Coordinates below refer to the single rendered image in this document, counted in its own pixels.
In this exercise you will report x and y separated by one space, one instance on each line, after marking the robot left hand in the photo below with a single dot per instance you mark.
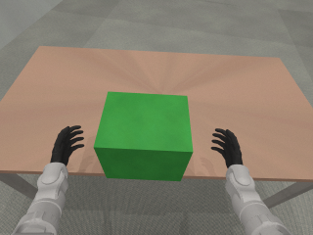
62 147

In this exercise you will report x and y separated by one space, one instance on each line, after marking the carton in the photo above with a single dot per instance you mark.
144 136

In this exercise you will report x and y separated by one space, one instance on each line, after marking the robot right hand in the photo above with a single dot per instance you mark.
232 150

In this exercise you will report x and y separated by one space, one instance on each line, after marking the table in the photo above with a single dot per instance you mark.
256 98

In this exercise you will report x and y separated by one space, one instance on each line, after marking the left robot forearm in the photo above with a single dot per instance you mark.
46 208

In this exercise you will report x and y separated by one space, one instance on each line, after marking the right robot forearm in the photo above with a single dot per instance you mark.
247 205

